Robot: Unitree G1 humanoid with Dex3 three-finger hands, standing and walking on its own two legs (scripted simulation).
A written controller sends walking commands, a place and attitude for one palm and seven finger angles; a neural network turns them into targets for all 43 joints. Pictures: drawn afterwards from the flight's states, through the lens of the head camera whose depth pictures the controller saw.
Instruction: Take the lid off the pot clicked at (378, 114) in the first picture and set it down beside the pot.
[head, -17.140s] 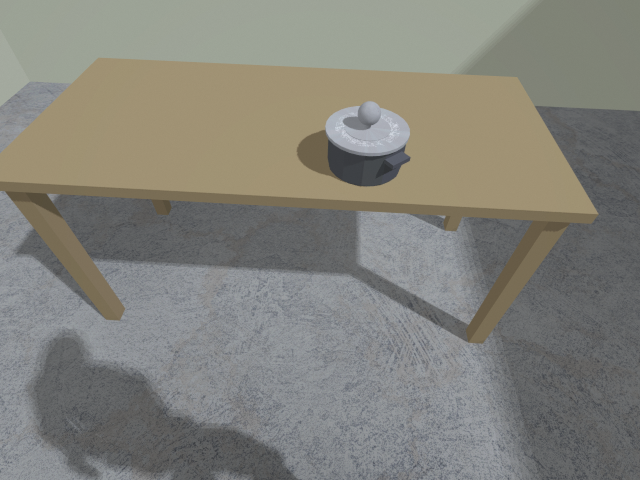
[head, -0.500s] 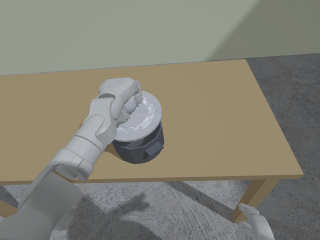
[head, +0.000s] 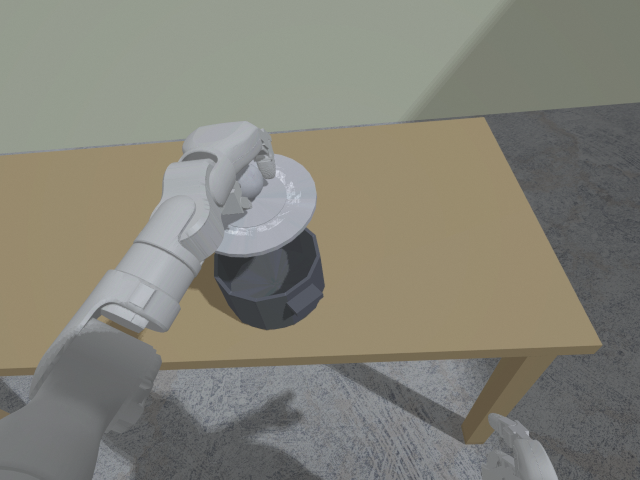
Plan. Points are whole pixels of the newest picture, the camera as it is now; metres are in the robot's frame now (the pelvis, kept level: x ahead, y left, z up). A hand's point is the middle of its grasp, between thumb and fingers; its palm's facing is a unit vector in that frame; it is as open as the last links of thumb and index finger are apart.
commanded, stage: lift the lid straight up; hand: left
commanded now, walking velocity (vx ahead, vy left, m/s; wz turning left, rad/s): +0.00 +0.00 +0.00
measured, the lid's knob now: (244, 181) +0.47 +0.11 +0.14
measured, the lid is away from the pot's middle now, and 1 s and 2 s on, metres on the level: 0.01 0.07 0.18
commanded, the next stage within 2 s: move the lid sideways beside the pot in 0.46 s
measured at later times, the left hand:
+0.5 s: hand (228, 172) +0.44 +0.12 +0.18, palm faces -0.19 -0.05 -0.98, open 7.9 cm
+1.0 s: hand (186, 177) +0.44 +0.18 +0.18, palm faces -0.24 -0.07 -0.97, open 7.9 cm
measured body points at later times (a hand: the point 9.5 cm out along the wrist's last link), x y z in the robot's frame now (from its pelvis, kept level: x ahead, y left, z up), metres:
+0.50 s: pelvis +0.00 +0.00 +0.00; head +0.01 -0.04 +0.45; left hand +0.44 +0.12 +0.24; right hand +0.19 -0.22 -0.11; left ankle +0.00 +0.14 -0.74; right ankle -0.01 -0.14 -0.74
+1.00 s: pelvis +0.00 +0.01 +0.00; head +0.03 -0.03 +0.45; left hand +0.45 +0.18 +0.23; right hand +0.16 -0.24 -0.12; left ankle +0.00 +0.14 -0.74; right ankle -0.01 -0.14 -0.74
